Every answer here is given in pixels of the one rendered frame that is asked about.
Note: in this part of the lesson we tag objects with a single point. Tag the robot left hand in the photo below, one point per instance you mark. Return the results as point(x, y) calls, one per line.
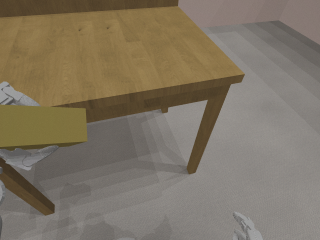
point(21, 158)

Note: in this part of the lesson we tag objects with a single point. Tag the robot right hand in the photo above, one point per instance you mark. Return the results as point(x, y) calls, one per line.
point(247, 226)

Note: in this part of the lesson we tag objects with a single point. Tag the table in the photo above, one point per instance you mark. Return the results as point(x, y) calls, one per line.
point(113, 58)

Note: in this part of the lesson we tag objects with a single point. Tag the sponge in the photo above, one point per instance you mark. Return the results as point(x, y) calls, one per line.
point(37, 127)

